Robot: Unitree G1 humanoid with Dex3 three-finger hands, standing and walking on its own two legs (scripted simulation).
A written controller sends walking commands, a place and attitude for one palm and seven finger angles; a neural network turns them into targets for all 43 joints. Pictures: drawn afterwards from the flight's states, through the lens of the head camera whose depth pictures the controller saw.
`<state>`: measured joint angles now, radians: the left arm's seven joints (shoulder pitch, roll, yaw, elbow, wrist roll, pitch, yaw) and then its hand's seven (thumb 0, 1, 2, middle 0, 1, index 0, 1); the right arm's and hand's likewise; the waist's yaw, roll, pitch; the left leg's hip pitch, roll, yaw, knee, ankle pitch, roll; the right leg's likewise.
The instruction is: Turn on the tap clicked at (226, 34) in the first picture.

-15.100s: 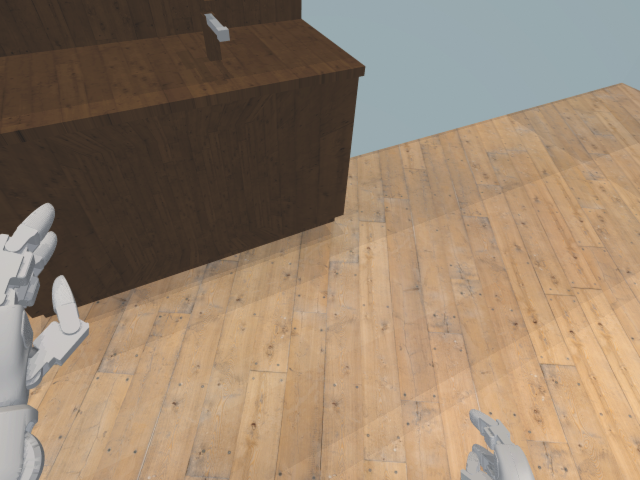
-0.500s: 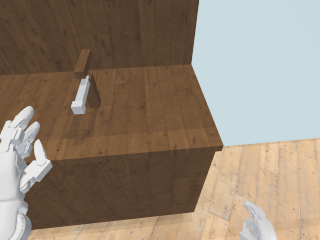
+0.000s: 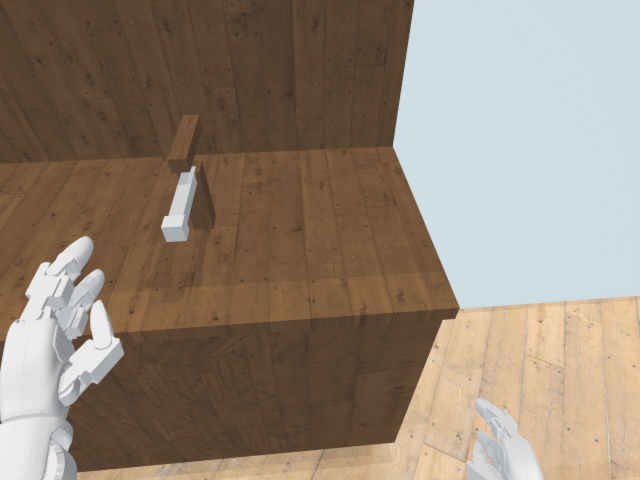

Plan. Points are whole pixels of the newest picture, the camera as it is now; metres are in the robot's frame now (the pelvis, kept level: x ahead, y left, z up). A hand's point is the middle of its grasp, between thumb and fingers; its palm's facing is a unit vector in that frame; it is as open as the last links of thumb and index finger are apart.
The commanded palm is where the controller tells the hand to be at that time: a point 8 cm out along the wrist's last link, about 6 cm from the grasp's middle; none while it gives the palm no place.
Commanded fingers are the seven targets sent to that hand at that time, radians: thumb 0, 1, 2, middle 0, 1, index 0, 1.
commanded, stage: turn the palm inward beside the body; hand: left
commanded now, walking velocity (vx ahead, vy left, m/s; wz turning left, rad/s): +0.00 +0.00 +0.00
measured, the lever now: (175, 228) +0.39 +0.27 +0.11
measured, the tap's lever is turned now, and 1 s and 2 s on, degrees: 0 0 0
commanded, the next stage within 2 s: reach beside the lever's end, fingers flat in 0.70 s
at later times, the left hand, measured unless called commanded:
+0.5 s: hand (151, 370) +0.17 +0.19 +0.15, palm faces +0.43 -0.89 -0.15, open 7.4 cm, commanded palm +0.11 +0.23 +0.16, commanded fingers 0.00 0.90 0.90 -0.20 -0.30 -0.20 -0.30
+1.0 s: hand (143, 359) +0.18 +0.20 +0.14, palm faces +0.45 -0.88 -0.14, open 7.4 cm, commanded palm +0.14 +0.24 +0.16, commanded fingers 0.00 0.90 0.90 -0.20 -0.30 -0.20 -0.30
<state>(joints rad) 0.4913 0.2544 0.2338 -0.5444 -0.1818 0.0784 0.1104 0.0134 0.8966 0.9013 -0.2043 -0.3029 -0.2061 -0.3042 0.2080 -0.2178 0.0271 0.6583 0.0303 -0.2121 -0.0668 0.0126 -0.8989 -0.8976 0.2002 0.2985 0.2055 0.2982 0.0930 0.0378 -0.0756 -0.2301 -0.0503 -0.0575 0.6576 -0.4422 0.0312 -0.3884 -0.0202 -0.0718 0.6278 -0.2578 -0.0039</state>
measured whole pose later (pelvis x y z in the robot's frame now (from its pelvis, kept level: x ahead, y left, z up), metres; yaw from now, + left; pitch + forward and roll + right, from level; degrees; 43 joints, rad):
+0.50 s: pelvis -0.01 -0.04 +0.00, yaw +1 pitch +0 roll +0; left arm 0.49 0.24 0.23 -0.55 -0.25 0.18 0.13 0.01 0.90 0.90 -0.20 -0.30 -0.20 -0.30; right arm 0.19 -0.24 0.03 0.67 0.06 -0.23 -0.08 0.01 -0.90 -0.90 0.20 0.30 0.20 0.30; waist 0.09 0.07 -0.07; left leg -0.23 -0.01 -0.09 0.65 -0.42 -0.02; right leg -0.38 0.01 -0.11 0.62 -0.25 -0.06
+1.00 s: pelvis -0.01 -0.03 +0.00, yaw +2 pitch +1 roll -1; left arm 0.45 0.24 0.24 -0.49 -0.25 0.15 0.14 0.01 0.90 0.90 -0.20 -0.30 -0.21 -0.30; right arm 0.19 -0.24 0.02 0.68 0.06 -0.25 -0.08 0.01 -0.90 -0.90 0.20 0.30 0.20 0.30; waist 0.09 0.07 -0.07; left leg -0.27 -0.02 -0.10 0.69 -0.44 -0.01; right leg -0.41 0.00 -0.12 0.65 -0.26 -0.05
